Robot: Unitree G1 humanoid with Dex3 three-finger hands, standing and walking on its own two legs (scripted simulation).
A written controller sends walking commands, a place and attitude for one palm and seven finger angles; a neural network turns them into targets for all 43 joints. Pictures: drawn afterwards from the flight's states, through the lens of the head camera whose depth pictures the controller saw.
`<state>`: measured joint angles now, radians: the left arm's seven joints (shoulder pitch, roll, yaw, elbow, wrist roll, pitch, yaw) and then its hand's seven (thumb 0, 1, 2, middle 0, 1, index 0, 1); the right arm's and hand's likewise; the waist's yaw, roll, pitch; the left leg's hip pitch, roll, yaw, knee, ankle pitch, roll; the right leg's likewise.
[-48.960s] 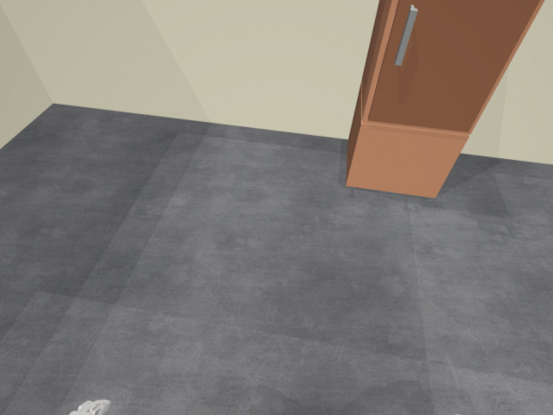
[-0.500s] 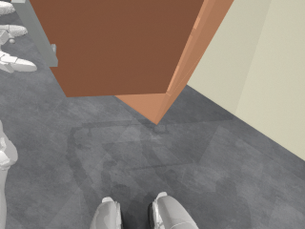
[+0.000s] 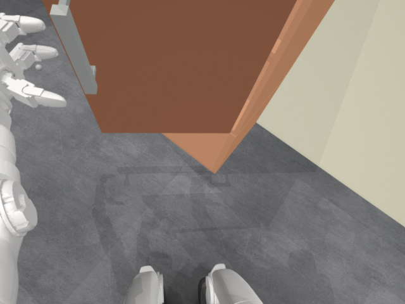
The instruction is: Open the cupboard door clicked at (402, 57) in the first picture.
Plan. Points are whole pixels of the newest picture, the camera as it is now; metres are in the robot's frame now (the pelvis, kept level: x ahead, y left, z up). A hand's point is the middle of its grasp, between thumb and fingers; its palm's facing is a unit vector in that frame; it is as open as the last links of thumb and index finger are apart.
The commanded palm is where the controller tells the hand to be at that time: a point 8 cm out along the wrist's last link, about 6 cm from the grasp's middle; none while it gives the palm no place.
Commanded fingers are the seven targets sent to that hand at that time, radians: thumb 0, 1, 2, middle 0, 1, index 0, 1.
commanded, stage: move the hooked fingers beside the handle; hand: left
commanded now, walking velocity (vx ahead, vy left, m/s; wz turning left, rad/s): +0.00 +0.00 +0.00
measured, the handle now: (79, 48) +0.57 +0.19 +0.09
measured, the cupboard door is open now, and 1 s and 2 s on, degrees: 42 42 42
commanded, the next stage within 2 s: slide the fingers in behind the handle in 0.28 s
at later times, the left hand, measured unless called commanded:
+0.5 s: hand (42, 68) +0.51 +0.24 +0.09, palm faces +0.00 -1.00 -0.01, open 13.9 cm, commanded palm +0.50 +0.28 +0.08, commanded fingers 0.00 -0.50 0.30 -0.30 -1.20 -0.30 -1.20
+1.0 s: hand (63, 69) +0.52 +0.21 +0.09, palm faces -0.01 -1.00 +0.01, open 13.9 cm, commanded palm +0.50 +0.25 +0.08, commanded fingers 0.00 -0.50 0.30 -0.30 -1.20 -0.30 -1.20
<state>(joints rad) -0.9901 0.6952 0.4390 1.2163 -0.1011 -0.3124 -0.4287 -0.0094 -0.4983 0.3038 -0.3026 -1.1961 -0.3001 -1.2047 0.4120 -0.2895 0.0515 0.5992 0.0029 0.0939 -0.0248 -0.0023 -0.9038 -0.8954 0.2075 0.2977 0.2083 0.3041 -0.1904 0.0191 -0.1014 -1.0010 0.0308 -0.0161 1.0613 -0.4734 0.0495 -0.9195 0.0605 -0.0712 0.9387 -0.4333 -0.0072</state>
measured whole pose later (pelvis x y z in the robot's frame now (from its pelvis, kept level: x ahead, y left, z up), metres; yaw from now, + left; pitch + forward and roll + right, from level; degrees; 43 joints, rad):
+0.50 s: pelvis -0.01 -0.01 +0.00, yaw +0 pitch +23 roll -5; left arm -1.01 0.73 0.46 1.27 -0.10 -0.33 -0.42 -0.01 -0.50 0.30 -0.30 -1.20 -0.30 -1.20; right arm 0.43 -0.29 0.07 0.61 0.01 0.09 -0.03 0.00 -0.90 -0.90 0.21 0.30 0.21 0.30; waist -0.21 0.02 -0.09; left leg -1.01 0.04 -0.01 1.07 -0.47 0.05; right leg -0.94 0.07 -0.06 0.96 -0.43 -0.01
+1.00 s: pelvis -0.01 +0.00 +0.00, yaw +0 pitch +23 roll -5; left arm -0.99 0.63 0.42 1.23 -0.09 -0.34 -0.34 -0.01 -0.50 0.30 -0.30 -1.20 -0.30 -1.20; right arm 0.42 -0.27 0.06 0.61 0.00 0.08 -0.01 0.00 -0.90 -0.90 0.21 0.30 0.21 0.30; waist -0.20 0.03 -0.10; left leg -1.00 0.03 -0.01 1.07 -0.47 0.05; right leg -0.93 0.06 -0.06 0.96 -0.44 -0.01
